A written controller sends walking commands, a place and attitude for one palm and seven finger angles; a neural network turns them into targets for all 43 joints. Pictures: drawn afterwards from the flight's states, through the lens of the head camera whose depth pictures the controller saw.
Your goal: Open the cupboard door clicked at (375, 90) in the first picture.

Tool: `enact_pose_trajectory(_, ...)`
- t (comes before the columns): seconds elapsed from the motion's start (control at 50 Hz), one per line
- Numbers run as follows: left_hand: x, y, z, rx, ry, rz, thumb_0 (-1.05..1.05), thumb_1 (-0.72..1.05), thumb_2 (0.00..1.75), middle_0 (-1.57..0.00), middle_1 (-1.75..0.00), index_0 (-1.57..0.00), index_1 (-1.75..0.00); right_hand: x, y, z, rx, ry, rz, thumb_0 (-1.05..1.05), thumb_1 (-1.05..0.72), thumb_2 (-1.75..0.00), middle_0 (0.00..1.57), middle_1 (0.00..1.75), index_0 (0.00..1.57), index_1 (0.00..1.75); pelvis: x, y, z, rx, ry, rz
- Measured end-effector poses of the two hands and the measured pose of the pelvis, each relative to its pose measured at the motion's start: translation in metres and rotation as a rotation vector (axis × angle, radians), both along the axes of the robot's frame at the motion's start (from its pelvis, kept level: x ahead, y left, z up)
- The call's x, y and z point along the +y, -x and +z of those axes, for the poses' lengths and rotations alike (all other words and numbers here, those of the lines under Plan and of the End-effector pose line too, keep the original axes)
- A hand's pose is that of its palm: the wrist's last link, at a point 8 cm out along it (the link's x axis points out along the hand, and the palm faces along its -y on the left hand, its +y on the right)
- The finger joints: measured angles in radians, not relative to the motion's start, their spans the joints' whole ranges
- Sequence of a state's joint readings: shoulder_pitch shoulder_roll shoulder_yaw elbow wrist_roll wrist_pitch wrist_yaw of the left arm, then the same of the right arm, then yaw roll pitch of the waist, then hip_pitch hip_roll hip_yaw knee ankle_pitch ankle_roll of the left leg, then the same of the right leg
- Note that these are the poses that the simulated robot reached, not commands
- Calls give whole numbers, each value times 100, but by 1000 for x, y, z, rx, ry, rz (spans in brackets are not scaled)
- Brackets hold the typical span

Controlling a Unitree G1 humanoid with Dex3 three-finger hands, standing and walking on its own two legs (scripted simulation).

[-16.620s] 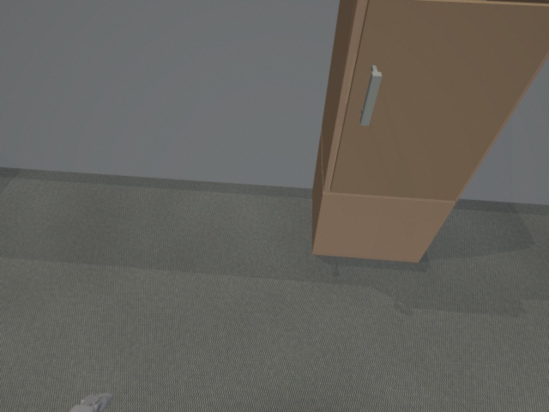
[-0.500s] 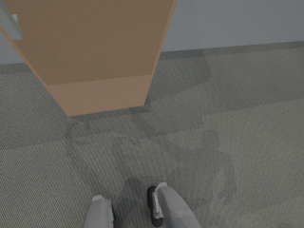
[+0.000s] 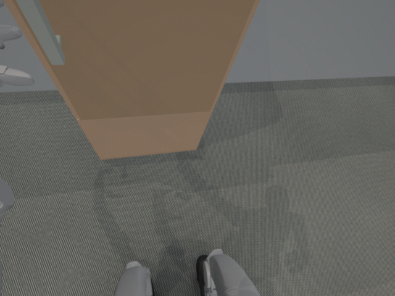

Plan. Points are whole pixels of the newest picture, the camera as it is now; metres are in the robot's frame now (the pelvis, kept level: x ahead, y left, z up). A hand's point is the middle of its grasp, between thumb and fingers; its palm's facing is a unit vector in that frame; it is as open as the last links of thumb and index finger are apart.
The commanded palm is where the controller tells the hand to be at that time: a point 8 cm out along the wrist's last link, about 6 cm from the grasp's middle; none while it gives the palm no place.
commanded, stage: slide the fingers in behind the handle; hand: left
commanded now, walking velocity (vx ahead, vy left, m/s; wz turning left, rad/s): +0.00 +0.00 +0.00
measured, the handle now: (44, 22) +0.59 +0.21 +0.10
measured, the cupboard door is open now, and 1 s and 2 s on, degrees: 0 0 0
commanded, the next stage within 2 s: close the thumb around the handle in 1.60 s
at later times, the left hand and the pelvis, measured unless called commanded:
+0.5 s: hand (27, 46) +0.54 +0.23 +0.10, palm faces +0.05 -1.00 -0.01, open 14.0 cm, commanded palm +0.52 +0.27 +0.10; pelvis +0.00 -0.02 +0.00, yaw +0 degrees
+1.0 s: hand (40, 46) +0.54 +0.21 +0.10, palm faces +0.02 -1.00 +0.02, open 14.0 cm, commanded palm +0.52 +0.25 +0.10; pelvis -0.01 -0.01 +0.00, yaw +0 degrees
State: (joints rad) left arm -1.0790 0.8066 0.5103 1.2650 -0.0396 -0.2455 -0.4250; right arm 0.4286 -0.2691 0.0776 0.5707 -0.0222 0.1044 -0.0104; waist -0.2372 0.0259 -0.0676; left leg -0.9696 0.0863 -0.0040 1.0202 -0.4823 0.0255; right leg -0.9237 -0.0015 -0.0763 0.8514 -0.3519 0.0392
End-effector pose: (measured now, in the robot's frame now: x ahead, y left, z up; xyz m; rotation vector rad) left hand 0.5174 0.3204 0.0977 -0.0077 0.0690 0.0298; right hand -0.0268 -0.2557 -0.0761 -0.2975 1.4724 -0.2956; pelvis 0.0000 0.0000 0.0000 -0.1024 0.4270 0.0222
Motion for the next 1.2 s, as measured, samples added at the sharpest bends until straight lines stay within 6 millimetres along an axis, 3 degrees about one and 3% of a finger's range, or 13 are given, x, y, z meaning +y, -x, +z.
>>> enact_pose_trajectory(0.14,-6,-1,3,-26,-27,3,-1,-50,30,-30,-120,-30,-120,1,-1,-5,4,-21,-2,0,-91,-90,21,30,20,30,-3,-1,0,-1,-5,-2)
enact_pose_trajectory(0.38,-35,2,2,-15,-2,-5,-1,-50,30,-30,-120,-30,-120,-12,7,-5,11,-30,-20,0,-91,-90,21,30,20,30,-13,-1,2,-16,-17,-6)
enact_pose_trajectory(0.66,-39,4,4,-20,-12,4,-1,-50,30,-30,-120,-30,-120,-25,16,-4,6,-6,-23,0,-91,-90,21,30,20,30,-21,8,0,-16,-22,-7)
enact_pose_trajectory(1.2,-61,1,0,-51,-1,3,-1,-50,30,-30,-120,-30,-120,0,17,-8,-13,-47,-25,0,-91,-90,21,30,20,30,-7,5,1,-23,-22,-10)
